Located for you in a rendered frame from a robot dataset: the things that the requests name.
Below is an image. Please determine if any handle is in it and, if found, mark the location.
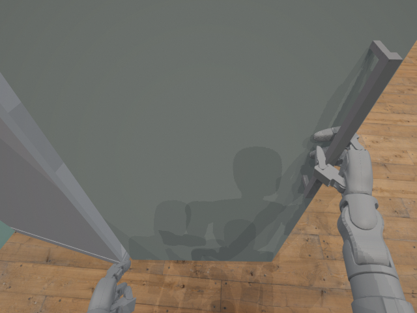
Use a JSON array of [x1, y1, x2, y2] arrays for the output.
[[302, 40, 403, 198]]

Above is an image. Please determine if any left robot hand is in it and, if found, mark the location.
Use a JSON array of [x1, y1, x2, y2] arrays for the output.
[[88, 260, 136, 313]]

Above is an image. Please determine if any right robot forearm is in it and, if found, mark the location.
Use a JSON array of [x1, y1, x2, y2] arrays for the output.
[[337, 193, 415, 313]]

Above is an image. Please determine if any right robot hand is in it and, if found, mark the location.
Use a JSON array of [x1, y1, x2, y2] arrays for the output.
[[309, 126, 373, 198]]

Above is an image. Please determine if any fridge door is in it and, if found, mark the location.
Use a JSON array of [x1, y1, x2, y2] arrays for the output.
[[0, 0, 417, 262]]

